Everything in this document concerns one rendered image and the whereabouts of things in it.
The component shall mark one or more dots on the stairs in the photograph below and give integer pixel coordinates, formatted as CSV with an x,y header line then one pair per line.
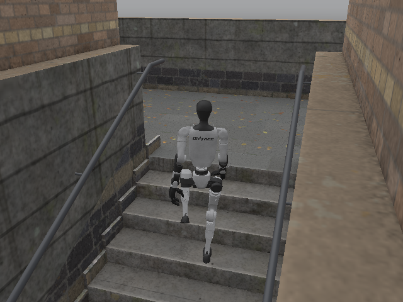
x,y
155,258

